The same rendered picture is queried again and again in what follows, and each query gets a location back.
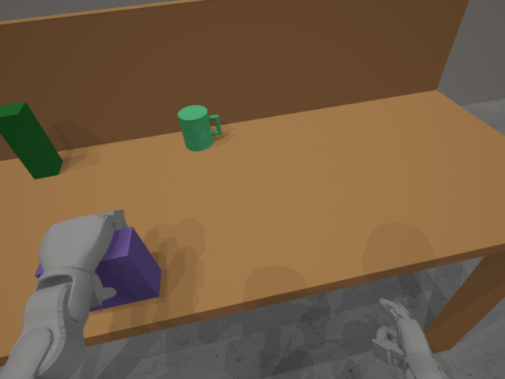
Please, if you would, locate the robot left hand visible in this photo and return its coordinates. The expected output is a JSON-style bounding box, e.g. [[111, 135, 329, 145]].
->
[[39, 209, 128, 308]]

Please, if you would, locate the robot right forearm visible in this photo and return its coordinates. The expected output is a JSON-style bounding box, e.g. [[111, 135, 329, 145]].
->
[[403, 354, 450, 379]]

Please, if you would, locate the robot left forearm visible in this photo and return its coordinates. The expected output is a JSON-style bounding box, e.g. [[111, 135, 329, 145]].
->
[[0, 268, 95, 379]]

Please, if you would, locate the table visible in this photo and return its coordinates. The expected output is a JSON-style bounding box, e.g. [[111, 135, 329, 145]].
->
[[0, 0, 505, 367]]

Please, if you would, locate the robot right hand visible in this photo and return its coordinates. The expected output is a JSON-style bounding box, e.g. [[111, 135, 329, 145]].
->
[[372, 298, 432, 370]]

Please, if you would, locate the sponge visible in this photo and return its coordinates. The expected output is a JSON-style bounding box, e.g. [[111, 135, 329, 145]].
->
[[35, 227, 161, 312]]

